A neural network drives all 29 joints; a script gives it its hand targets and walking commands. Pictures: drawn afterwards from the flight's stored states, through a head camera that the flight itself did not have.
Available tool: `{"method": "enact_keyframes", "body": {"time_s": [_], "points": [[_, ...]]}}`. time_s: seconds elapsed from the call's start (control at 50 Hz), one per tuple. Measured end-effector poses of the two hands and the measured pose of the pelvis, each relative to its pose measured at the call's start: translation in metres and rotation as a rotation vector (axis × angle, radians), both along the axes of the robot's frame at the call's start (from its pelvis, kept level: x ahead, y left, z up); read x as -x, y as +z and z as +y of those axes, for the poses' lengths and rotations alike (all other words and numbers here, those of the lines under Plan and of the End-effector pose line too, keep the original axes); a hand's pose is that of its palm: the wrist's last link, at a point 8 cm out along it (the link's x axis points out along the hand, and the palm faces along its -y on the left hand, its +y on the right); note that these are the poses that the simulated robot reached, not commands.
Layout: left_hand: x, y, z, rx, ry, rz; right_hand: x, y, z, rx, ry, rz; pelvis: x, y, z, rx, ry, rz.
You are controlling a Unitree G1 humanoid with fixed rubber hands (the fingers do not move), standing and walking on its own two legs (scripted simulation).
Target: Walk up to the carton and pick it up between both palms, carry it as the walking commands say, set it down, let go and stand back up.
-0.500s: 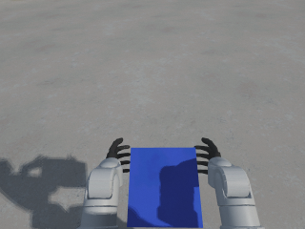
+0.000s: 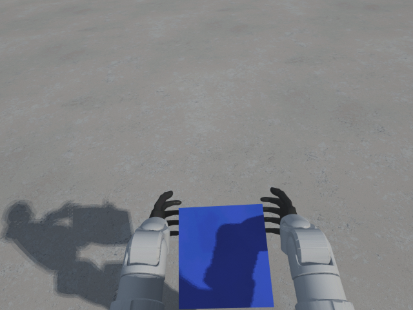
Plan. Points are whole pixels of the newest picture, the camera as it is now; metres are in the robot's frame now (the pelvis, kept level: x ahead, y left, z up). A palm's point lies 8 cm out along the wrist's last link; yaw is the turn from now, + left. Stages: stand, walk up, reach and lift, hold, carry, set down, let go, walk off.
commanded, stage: hold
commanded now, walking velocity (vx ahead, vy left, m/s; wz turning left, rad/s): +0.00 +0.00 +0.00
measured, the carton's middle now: (223, 251) +0.29 -0.01 -0.08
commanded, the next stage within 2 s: set down in 0.76 s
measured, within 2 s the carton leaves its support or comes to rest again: neither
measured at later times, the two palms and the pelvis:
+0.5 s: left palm (157, 228) +0.28 +0.12 +0.06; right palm (290, 208) +0.31 -0.14 +0.06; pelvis -0.01 -0.03 +0.00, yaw +10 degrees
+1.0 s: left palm (164, 227) +0.29 +0.11 +0.03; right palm (295, 223) +0.29 -0.15 +0.03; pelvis +0.00 -0.02 +0.00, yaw +9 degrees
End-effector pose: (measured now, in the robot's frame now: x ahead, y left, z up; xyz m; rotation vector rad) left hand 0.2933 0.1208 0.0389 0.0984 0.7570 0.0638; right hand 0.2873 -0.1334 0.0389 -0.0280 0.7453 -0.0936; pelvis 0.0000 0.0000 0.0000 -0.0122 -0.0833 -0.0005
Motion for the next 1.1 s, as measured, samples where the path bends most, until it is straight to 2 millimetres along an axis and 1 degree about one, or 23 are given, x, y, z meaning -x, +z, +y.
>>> {"method": "enact_keyframes", "body": {"time_s": [0.08,0.14,0.36,0.46,0.56,0.78,0.86,0.92,0.98,1.1], "points": [[0.013,-0.001,0.008,-0.023,0.029,-0.028,-0.002,0.0,0.005,0.013,0.045,-0.036,-0.003,0.003,-0.005,0.0,0.099,-0.029],[0.018,0.001,0.009,-0.011,0.047,-0.044,-0.004,0.001,0.005,0.003,0.065,-0.043,-0.003,0.003,-0.01,-0.005,0.152,-0.052],[0.012,0.015,-0.005,0.001,0.072,-0.074,-0.014,0.017,-0.007,-0.005,0.039,-0.068,0.006,0.003,-0.028,-0.01,0.172,-0.082],[0.013,0.017,-0.005,0.018,0.094,-0.077,-0.018,0.021,-0.007,0.003,0.042,-0.069,0.008,0.004,-0.034,-0.009,0.176,-0.083],[0.015,0.015,-0.001,0.031,0.109,-0.073,-0.02,0.02,-0.003,0.008,0.05,-0.062,0.01,0.004,-0.035,-0.006,0.186,-0.079],[0.013,0.013,0.007,0.022,0.096,-0.071,-0.02,0.015,0.005,0.018,0.059,-0.052,0.006,0.006,-0.024,-0.001,0.194,-0.058],[0.007,0.012,-0.001,-0.005,0.038,-0.07,-0.012,0.01,-0.005,0.031,0.041,-0.041,0.001,0.007,-0.02,0.001,0.196,-0.041],[0.003,0.006,-0.008,-0.014,0.003,-0.054,-0.006,0.003,-0.013,0.016,0.016,-0.026,0.0,0.007,-0.017,0.0,0.177,-0.041],[0.001,-0.002,-0.012,-0.016,-0.007,-0.037,-0.003,-0.005,-0.017,0.01,0.005,-0.009,0.001,0.005,-0.016,-0.003,0.16,-0.038],[0.001,-0.02,-0.012,-0.011,0.012,-0.018,-0.008,-0.023,-0.015,0.024,0.012,0.011,0.003,0.002,-0.018,-0.006,0.156,-0.013]]}}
